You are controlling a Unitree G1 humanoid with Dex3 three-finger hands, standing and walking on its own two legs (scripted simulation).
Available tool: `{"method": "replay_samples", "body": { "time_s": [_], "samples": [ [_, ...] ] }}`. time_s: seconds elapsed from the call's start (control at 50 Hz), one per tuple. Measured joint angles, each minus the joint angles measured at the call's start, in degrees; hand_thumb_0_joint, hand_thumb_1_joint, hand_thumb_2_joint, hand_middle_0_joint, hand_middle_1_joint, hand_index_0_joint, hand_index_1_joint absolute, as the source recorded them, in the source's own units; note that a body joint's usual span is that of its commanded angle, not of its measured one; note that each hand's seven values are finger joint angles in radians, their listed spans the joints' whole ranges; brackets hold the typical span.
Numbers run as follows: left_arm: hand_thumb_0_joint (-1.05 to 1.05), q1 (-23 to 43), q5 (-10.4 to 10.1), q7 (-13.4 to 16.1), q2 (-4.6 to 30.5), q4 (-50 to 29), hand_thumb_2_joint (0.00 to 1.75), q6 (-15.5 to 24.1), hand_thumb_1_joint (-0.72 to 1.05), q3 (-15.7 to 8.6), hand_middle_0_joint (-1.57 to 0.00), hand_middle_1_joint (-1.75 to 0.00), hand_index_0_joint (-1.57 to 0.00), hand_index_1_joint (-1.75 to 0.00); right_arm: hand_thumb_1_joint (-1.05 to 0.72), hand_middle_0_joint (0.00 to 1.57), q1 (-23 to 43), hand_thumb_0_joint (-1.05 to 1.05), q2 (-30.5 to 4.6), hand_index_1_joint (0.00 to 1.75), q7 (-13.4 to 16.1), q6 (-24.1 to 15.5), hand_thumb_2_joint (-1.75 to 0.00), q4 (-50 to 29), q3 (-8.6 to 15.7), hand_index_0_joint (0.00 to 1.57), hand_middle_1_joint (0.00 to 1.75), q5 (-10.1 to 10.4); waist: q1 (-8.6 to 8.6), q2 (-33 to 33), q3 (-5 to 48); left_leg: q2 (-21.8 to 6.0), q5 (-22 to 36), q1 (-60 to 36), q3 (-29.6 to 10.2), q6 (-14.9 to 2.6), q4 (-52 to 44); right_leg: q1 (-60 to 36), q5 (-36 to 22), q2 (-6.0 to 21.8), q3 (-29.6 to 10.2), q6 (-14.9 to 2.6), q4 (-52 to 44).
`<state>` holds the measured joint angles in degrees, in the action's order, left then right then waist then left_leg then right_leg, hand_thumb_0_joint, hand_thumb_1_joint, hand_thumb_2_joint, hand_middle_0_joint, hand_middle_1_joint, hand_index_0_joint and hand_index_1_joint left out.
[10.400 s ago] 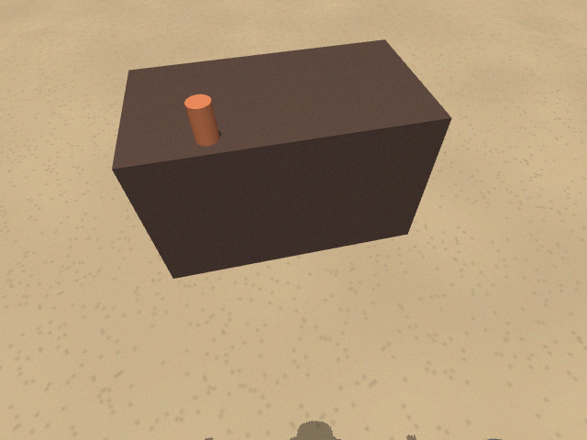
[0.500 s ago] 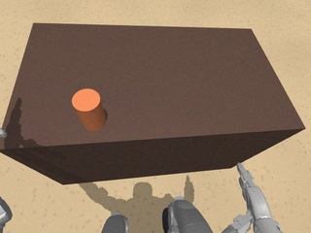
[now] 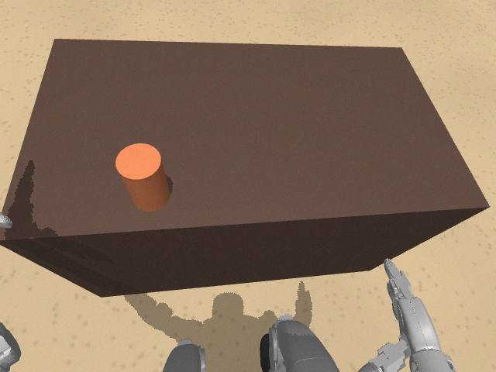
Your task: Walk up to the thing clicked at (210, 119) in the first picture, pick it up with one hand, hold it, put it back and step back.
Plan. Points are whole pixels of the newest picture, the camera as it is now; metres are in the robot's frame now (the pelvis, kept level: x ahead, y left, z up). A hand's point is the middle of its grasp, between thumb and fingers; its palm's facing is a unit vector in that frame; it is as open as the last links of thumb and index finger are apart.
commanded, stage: go down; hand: left
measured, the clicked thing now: (145, 179) +0.45 +0.16 -0.04
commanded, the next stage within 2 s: approach in 0.54 s
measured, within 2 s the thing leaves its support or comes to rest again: neither
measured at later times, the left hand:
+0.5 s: hand out of the picture +0.40 +0.35 +0.08, palm faces +0.12 -0.99 +0.01, open 17.6 cm
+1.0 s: hand (49, 183) +0.41 +0.29 +0.02, palm faces +0.05 -1.00 +0.08, open 17.6 cm
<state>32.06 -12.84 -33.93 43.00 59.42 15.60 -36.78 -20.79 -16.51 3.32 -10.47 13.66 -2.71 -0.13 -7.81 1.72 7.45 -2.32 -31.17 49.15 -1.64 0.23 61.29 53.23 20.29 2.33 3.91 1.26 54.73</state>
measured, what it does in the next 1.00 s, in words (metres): stands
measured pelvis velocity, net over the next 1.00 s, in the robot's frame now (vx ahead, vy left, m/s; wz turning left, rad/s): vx -0.01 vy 0.00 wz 0.01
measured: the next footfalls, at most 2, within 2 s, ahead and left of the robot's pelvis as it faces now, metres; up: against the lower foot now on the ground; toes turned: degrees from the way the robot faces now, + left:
none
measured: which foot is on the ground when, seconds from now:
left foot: down 0.00-1.00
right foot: down 0.00-1.00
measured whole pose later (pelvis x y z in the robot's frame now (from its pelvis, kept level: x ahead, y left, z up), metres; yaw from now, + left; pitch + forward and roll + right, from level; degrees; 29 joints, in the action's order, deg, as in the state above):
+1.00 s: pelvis -0.01 +0.00 -0.01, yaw +1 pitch +21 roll -2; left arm 35.7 -13.6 -30.2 36.1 61.8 20.1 -29.8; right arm -20.1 -16.3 1.8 -10.9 9.3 -2.8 -1.4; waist -8.5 2.9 6.7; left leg -1.6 -31.5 54.5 -2.1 0.4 65.2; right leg 58.6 21.0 3.0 4.0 1.0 59.0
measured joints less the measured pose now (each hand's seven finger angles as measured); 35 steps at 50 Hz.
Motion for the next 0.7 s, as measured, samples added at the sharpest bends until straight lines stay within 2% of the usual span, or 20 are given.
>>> {"method": "replay_samples", "body": {
  "time_s": [0.28, 0.7],
  "samples": [
    [-0.02, -2.3, -1.1, 0.2, -2.1, -2.5, 0.09, 0.5, -0.6, 0.9, -0.06, -0.06, -0.06, -0.07, 0.52, 0.05, -0.2, -0.01, -0.2, 0.05, 0.1, -0.2, -0.06, 1.1, 0.9, 0.06, 0.05, 0.0, 1.0, 0.4, 0.0, 0.4, 0.1, -1.1, 0.0, -0.16, -0.4, -1.2, 0.0, 0.3, 0.0, 0.16, -0.3],
    [-0.02, -0.3, -0.9, -0.4, -0.7, -0.5, 0.09, 0.5, -0.6, 1.0, -0.06, -0.07, -0.06, -0.07, 0.52, 0.05, -0.2, -0.01, -0.1, 0.05, 0.0, 0.0, -0.06, 0.7, 0.2, 0.06, 0.05, 0.0, 0.62, 0.3, -0.3, 0.4, 0.3, -0.9, 0.0, -0.01, -0.8, -0.8, 0.1, 0.3, -0.1, 0.05, -0.3]
  ]
}}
